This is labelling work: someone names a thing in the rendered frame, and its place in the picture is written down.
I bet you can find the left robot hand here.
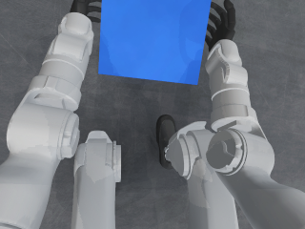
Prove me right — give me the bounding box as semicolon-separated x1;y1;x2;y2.
70;0;102;23

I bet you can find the robot right foot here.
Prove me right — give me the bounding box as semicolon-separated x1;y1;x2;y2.
155;114;176;170

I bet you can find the robot right forearm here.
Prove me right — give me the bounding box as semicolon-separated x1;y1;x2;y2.
205;39;268;141

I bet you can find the left robot upper arm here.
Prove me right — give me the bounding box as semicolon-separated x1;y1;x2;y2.
0;102;80;229

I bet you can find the right robot upper arm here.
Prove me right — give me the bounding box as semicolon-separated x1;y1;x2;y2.
206;128;305;229

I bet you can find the robot left thigh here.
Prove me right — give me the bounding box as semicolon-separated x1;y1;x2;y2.
71;138;121;229

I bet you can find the carton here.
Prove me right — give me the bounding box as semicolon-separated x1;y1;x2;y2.
98;0;212;85

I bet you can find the robot left forearm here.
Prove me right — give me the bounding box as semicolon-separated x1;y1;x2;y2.
6;12;94;149

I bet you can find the right robot hand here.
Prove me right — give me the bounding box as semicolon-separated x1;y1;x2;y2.
205;0;236;51

